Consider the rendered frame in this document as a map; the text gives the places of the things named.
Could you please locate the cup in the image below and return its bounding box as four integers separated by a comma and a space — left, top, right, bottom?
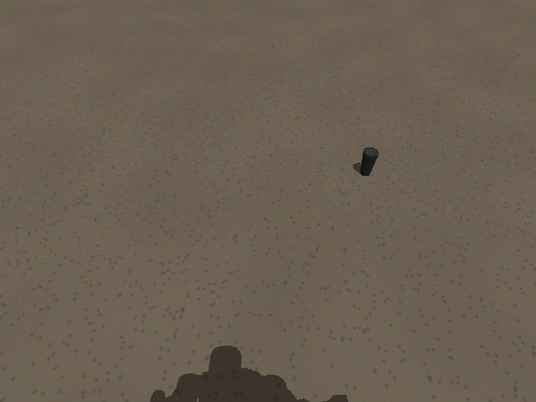
360, 147, 379, 176

